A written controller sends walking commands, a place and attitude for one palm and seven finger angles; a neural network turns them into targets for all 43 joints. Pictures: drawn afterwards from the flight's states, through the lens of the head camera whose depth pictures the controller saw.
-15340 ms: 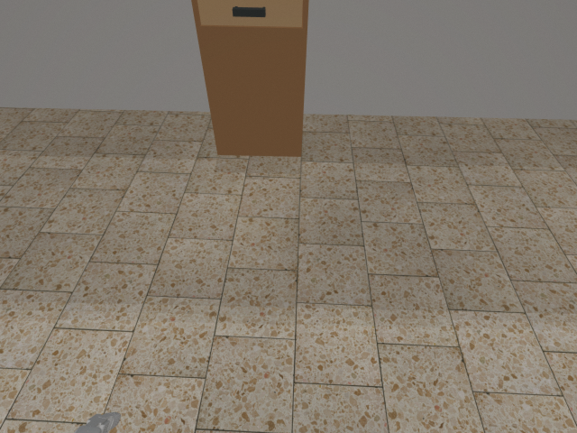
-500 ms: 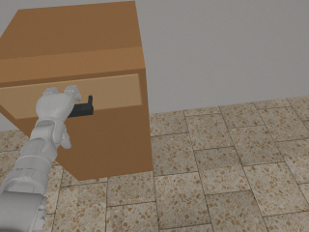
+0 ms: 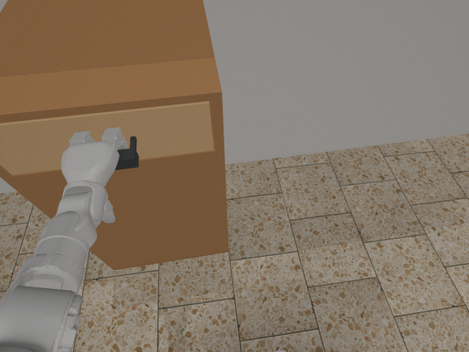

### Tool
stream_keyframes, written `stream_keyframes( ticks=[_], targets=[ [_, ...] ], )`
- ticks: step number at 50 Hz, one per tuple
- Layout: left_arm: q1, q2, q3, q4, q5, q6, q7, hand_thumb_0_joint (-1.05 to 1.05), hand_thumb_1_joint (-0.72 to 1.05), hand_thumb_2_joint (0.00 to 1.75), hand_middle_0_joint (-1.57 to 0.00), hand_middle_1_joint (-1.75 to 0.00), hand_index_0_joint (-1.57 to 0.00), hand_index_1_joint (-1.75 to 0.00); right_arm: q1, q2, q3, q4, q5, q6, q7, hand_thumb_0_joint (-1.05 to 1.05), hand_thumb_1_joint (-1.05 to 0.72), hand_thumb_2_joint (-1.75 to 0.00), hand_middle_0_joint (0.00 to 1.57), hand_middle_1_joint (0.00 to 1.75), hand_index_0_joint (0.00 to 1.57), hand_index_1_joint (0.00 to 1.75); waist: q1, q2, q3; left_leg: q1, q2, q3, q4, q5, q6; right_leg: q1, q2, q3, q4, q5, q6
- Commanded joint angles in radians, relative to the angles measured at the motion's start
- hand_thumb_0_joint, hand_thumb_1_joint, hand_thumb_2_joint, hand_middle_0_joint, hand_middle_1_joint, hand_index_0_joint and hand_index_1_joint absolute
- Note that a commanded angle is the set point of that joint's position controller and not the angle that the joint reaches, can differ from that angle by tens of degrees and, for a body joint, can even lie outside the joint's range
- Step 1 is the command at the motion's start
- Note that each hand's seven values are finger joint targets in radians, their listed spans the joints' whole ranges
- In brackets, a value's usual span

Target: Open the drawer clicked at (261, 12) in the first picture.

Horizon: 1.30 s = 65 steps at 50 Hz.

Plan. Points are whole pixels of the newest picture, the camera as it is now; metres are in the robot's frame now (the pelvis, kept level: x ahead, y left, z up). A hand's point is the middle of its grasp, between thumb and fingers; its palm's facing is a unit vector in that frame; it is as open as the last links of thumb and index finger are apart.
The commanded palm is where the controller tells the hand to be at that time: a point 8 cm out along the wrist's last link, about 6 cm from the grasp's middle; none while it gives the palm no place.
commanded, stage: lower the fingers behind the handle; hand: left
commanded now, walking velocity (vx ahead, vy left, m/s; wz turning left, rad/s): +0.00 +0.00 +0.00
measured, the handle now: (102, 153) +0.47 +0.27 +0.03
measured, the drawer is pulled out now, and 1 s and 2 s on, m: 0.00 0.00 0.08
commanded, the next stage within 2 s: close the thumb around the handle in 0.44 s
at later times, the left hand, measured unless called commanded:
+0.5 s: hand (101, 181) +0.42 +0.26 +0.01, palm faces -0.04 -0.03 -1.00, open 13.8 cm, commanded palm +0.40 +0.26 +0.07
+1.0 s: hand (98, 180) +0.42 +0.27 +0.01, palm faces -0.03 -0.03 -1.00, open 8.2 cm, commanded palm +0.40 +0.26 +0.07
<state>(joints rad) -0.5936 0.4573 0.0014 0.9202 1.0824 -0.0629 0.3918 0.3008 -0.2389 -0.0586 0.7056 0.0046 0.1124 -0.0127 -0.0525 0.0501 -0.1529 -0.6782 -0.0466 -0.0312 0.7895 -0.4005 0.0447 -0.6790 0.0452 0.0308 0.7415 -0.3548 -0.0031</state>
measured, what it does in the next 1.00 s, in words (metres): stands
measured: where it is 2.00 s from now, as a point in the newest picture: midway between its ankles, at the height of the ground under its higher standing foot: outside the picture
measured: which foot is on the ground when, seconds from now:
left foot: down 0.00-1.00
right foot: down 0.00-1.00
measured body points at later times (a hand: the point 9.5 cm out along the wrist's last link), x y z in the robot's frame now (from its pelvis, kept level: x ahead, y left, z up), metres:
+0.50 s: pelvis +0.01 -0.01 +0.00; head +0.08 -0.02 +0.44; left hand +0.42 +0.26 +0.07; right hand +0.06 -0.28 -0.13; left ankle -0.02 +0.09 -0.71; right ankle -0.01 -0.12 -0.71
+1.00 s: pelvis +0.00 -0.01 +0.00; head +0.08 -0.01 +0.44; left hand +0.42 +0.26 +0.07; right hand +0.07 -0.27 -0.13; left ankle -0.02 +0.09 -0.71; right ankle -0.01 -0.12 -0.71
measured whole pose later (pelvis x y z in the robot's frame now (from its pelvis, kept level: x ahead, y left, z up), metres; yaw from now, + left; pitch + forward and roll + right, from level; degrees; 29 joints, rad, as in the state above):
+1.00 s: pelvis +0.00 -0.01 +0.00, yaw +0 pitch +17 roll -2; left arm -0.58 0.49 0.01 0.92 1.07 -0.07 0.37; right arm 0.29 -0.25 -0.05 0.69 0.01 0.12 -0.03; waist -0.05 0.05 -0.15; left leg -0.68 -0.04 -0.04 0.80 -0.41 0.04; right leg -0.68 0.05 0.02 0.75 -0.36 -0.01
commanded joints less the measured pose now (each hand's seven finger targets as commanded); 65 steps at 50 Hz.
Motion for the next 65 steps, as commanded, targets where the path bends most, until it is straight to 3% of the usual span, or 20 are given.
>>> stream_keyframes(
  ticks=[1, 5, 7, 9, 11, 14, 16, 20, 23, 27, 31, 33, 36, 46, 48, 52, 56, 59, 64, 65],
  targets=[
    [-0.342, 0.243, 0.073, -0.134, 0.004, 0.041, 0.049, 0.00, -0.50, 0.30, -0.30, -1.20, -0.30, -1.20, 0.075, -0.166, -0.053, -0.080, -0.008, -0.023, -0.003, 0.00, -0.90, -0.90, 0.20, 0.30, 0.20, 0.30, 0.014, 0.025, -0.351, 0.252, 0.035, -0.006, -0.073, 0.487, -0.027, 0.119, 0.016, -0.058, -0.036, 0.280, -0.050],
    [-0.427, 0.251, 0.063, -0.167, 0.007, 0.047, 0.047, 0.00, -0.50, 0.30, -0.30, -1.20, -0.30, -1.20, 0.079, -0.166, -0.053, -0.087, -0.006, -0.023, -0.008, 0.00, -0.90, -0.90, 0.20, 0.30, 0.20, 0.30, -0.005, 0.005, -0.370, 0.246, 0.035, -0.004, -0.073, 0.448, -0.017, 0.138, 0.013, -0.051, -0.039, 0.285, -0.046],
    [-0.407, 0.274, 0.086, -0.200, 0.006, 0.039, 0.050, 0.00, -0.50, 0.30, -0.30, -1.20, -0.30, -1.20, 0.076, -0.163, -0.054, -0.092, -0.008, -0.022, -0.012, 0.00, -0.90, -0.90, 0.20, 0.30, 0.20, 0.30, 0.009, 0.029, -0.423, 0.274, 0.033, -0.002, -0.064, 0.491, -0.018, 0.162, 0.012, -0.046, -0.033, 0.313, -0.046],
    [-0.411, 0.243, 0.061, -0.180, -0.001, 0.040, 0.047, 0.00, -0.50, 0.30, -0.30, -1.20, -0.30, -1.20, 0.077, -0.160, -0.052, -0.086, -0.009, -0.021, -0.015, 0.00, -0.90, -0.90, 0.20, 0.30, 0.20, 0.30, -0.007, 0.027, -0.390, 0.261, 0.032, 0.000, -0.063, 0.476, -0.016, 0.147, 0.013, -0.047, -0.038, 0.307, -0.043],
    [-0.370, 0.262, 0.079, -0.153, -0.006, 0.043, 0.040, 0.00, -0.50, 0.30, -0.30, -1.20, -0.30, -1.20, 0.075, -0.164, -0.048, -0.083, -0.008, -0.022, -0.014, 0.00, -0.90, -0.90, 0.20, 0.30, 0.20, 0.30, 0.002, 0.001, -0.353, 0.220, 0.028, 0.010, -0.070, 0.438, -0.008, 0.167, 0.011, -0.042, -0.047, 0.308, -0.043],
    [-0.326, 0.283, 0.093, -0.148, -0.009, 0.048, 0.026, 0.00, -0.50, 0.30, -0.30, -1.20, -0.30, -1.20, 0.072, -0.162, -0.046, -0.093, -0.005, -0.016, -0.019, 0.00, -0.90, -0.90, 0.20, 0.30, 0.20, 0.30, 0.016, -0.004, -0.377, 0.201, 0.021, 0.020, -0.073, 0.453, -0.005, 0.219, 0.007, -0.034, -0.046, 0.356, -0.043],
    [-0.348, 0.263, 0.065, -0.137, -0.011, 0.049, 0.014, 0.00, -0.50, 0.30, -0.30, -1.20, -0.30, -1.20, 0.070, -0.163, -0.044, -0.090, -0.001, -0.017, -0.021, 0.00, -0.90, -0.90, 0.20, 0.30, 0.20, 0.30, -0.002, -0.015, -0.322, 0.184, 0.022, 0.025, -0.079, 0.414, -0.002, 0.202, 0.007, -0.034, -0.059, 0.340, -0.040],
    [-0.340, 0.249, 0.056, -0.200, -0.014, 0.016, -0.002, 0.00, -0.50, 0.30, -0.30, -1.20, -0.30, -1.20, 0.075, -0.159, -0.052, -0.102, 0.001, -0.021, -0.026, 0.00, -0.90, -0.90, 0.20, 0.30, 0.20, 0.30, 0.001, 0.008, -0.370, 0.226, 0.022, 0.021, -0.073, 0.457, -0.001, 0.218, 0.006, -0.028, -0.060, 0.368, -0.041],
    [-0.342, 0.300, 0.100, -0.219, -0.019, -0.012, 0.000, 0.00, -0.50, 0.30, -0.30, -1.20, -0.30, -1.20, 0.071, -0.163, -0.052, -0.093, -0.003, -0.021, -0.030, 0.00, -0.90, -0.90, 0.20, 0.30, 0.20, 0.30, 0.002, 0.008, -0.364, 0.212, 0.021, 0.021, -0.068, 0.454, 0.000, 0.224, 0.005, -0.022, -0.057, 0.377, -0.041],
    [-0.315, 0.285, 0.097, -0.216, -0.008, -0.020, 0.019, 0.00, -0.50, 0.30, -0.30, -1.20, -0.30, -1.20, 0.067, -0.158, -0.054, -0.090, -0.004, -0.020, -0.027, 0.00, -0.90, -0.90, 0.20, 0.30, 0.20, 0.30, 0.009, 0.024, -0.358, 0.205, 0.019, 0.024, -0.063, 0.459, -0.003, 0.207, 0.006, -0.027, -0.045, 0.380, -0.043],
    [-0.303, 0.308, 0.113, -0.184, -0.014, 0.001, 0.028, 0.00, -0.28, 0.40, -0.32, -1.22, -0.32, -1.22, 0.059, -0.163, -0.051, -0.089, -0.002, -0.017, -0.024, 0.00, -0.90, -0.90, 0.20, 0.30, 0.20, 0.30, 0.008, 0.005, -0.338, 0.169, 0.014, 0.033, -0.063, 0.417, -0.001, 0.217, 0.005, -0.022, -0.051, 0.372, -0.040],
    [-0.336, 0.303, 0.103, -0.186, -0.013, 0.006, 0.028, 0.00, -0.16, 0.44, -0.32, -1.24, -0.32, -1.24, 0.060, -0.163, -0.051, -0.087, -0.004, -0.018, -0.025, 0.00, -0.90, -0.90, 0.20, 0.30, 0.20, 0.30, -0.002, -0.006, -0.345, 0.167, 0.013, 0.032, -0.062, 0.414, 0.003, 0.222, 0.004, -0.022, -0.052, 0.376, -0.039],
    [-0.330, 0.322, 0.116, -0.197, -0.015, 0.005, 0.025, 0.00, 0.00, 0.52, -0.34, -1.25, -0.34, -1.25, 0.060, -0.163, -0.051, -0.089, -0.001, -0.017, -0.028, 0.00, -0.90, -0.90, 0.20, 0.30, 0.20, 0.30, 0.007, 0.016, -0.382, 0.189, 0.013, 0.033, -0.059, 0.435, 0.000, 0.232, 0.004, -0.020, -0.046, 0.391, -0.038],
    [-0.348, 0.262, 0.062, -0.187, -0.014, -0.008, 0.007, 0.00, 0.56, 0.76, -0.38, -1.31, -0.38, -1.31, 0.064, -0.160, -0.050, -0.092, 0.001, -0.018, -0.028, 0.00, -0.90, -0.90, 0.20, 0.30, 0.20, 0.30, -0.012, 0.016, -0.325, 0.206, 0.021, 0.019, -0.064, 0.417, -0.003, 0.167, 0.010, -0.035, -0.056, 0.327, -0.041],
    [-0.362, 0.287, 0.084, -0.169, -0.015, -0.007, 0.010, 0.00, 0.68, 0.80, -0.38, -1.33, -0.38, -1.33, 0.069, -0.167, -0.049, -0.085, -0.002, -0.018, -0.029, 0.00, -0.90, -0.90, 0.20, 0.30, 0.20, 0.30, -0.015, -0.009, -0.324, 0.195, 0.022, 0.011, -0.065, 0.406, -0.002, 0.164, 0.009, -0.037, -0.054, 0.311, -0.041],
    [-0.369, 0.301, 0.090, -0.162, -0.009, -0.003, 0.016, 0.00, 0.90, 0.90, -0.40, -1.35, -0.40, -1.35, 0.076, -0.166, -0.049, -0.082, -0.002, -0.019, -0.027, 0.00, -0.90, -0.90, 0.20, 0.30, 0.20, 0.30, -0.005, 0.024, -0.353, 0.209, 0.023, 0.014, -0.058, 0.425, -0.007, 0.156, 0.010, -0.037, -0.042, 0.320, -0.043],
    [-0.338, 0.286, 0.094, -0.204, -0.016, -0.011, 0.017, 0.00, 0.90, 0.90, -0.40, -1.35, -0.40, -1.35, 0.080, -0.163, -0.053, -0.091, -0.007, -0.016, -0.019, 0.00, -0.90, -0.90, 0.20, 0.30, 0.20, 0.30, 0.016, 0.061, -0.410, 0.255, 0.030, 0.009, -0.051, 0.517, -0.017, 0.165, 0.014, -0.043, -0.027, 0.352, -0.046],
    [-0.342, 0.269, 0.085, -0.208, -0.018, -0.008, 0.022, 0.00, 0.90, 0.90, -0.40, -1.35, -0.40, -1.35, 0.081, -0.165, -0.055, -0.089, -0.005, -0.013, -0.016, 0.00, -0.90, -0.90, 0.20, 0.30, 0.20, 0.30, -0.001, 0.028, -0.385, 0.251, 0.036, 0.002, -0.048, 0.525, -0.017, 0.150, 0.015, -0.046, -0.032, 0.347, -0.042],
    [-0.306, 0.304, 0.119, -0.217, -0.025, 0.006, 0.026, 0.00, 0.90, 0.90, -0.40, -1.35, -0.40, -1.35, 0.077, -0.169, -0.054, -0.086, -0.006, -0.011, -0.016, 0.00, -0.90, -0.90, 0.20, 0.30, 0.20, 0.30, 0.014, 0.035, -0.398, 0.259, 0.037, 0.002, -0.054, 0.542, -0.018, 0.175, 0.014, -0.042, -0.032, 0.364, -0.042],
    [-0.308, 0.265, 0.087, -0.216, -0.030, 0.009, 0.024, 0.00, 0.90, 0.90, -0.40, -1.35, -0.40, -1.35, 0.074, -0.165, -0.053, -0.090, -0.004, -0.011, -0.015, 0.00, -0.90, -0.90, 0.20, 0.30, 0.20, 0.30, 0.007, 0.039, -0.368, 0.253, 0.035, 0.006, -0.058, 0.529, -0.018, 0.168, 0.016, -0.046, -0.038, 0.357, -0.043]
  ],
)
